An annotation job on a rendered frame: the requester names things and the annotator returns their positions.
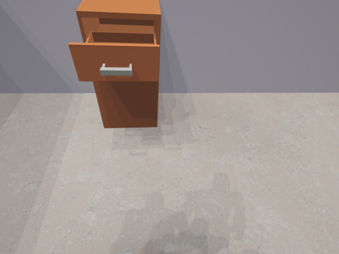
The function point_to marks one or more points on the drawer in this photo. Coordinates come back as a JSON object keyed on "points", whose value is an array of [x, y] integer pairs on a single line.
{"points": [[116, 49]]}

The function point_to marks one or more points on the handle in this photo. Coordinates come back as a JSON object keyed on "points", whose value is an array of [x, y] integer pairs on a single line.
{"points": [[116, 71]]}

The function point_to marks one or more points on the cabinet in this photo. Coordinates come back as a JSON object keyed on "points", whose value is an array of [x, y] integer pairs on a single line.
{"points": [[124, 104]]}

